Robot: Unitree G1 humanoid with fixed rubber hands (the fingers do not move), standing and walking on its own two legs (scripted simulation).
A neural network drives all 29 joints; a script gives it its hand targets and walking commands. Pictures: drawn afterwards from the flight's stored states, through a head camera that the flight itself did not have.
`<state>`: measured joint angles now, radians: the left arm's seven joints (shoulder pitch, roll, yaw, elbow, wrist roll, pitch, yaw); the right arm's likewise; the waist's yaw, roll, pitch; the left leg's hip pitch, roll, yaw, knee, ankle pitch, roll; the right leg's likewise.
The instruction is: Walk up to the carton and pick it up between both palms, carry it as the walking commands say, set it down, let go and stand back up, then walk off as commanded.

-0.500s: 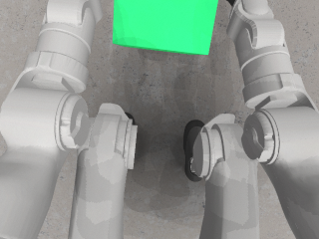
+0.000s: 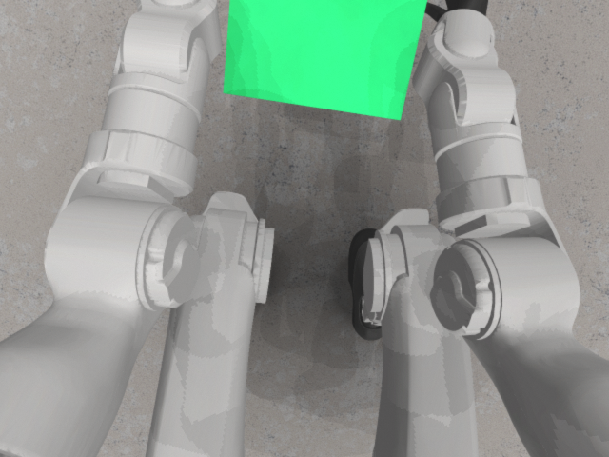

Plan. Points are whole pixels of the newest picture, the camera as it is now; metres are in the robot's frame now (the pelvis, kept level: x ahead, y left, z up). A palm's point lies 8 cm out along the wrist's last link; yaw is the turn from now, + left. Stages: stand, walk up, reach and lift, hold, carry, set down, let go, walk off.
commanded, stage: reach and lift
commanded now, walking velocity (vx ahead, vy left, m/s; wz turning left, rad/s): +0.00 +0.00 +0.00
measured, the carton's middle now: out of the picture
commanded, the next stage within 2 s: none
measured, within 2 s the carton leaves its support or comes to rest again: neither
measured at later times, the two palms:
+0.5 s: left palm out of the picture +0.52 +0.15 -0.07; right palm (478, 12) +0.52 -0.09 -0.08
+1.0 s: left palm out of the picture +0.50 +0.14 -0.01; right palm (547, 7) +0.50 -0.11 -0.01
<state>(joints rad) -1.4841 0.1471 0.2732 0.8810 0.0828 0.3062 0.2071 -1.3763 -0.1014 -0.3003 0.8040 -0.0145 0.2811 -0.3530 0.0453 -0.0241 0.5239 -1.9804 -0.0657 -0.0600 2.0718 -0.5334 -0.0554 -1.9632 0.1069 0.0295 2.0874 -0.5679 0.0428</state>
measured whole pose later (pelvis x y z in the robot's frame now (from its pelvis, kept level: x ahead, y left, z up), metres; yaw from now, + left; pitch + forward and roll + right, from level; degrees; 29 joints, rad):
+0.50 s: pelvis +0.00 +0.00 +0.04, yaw +1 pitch +23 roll +0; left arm -1.33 0.09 0.30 0.67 0.08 0.37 0.26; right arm -1.29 -0.04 -0.27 0.64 -0.01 0.37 -0.39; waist 0.04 -0.01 0.52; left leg -1.82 -0.07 -0.06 1.93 -0.51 -0.06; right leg -1.80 0.09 0.04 1.95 -0.55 0.03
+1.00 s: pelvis -0.01 +0.00 +0.09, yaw +0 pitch +18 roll +0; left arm -1.27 0.06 0.28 0.67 0.10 0.41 0.28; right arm -1.23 -0.03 -0.29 0.63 -0.06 0.43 -0.36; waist 0.03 -0.03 0.52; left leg -1.63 -0.06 -0.06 1.80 -0.49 -0.05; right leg -1.62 0.10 0.04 1.82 -0.52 0.03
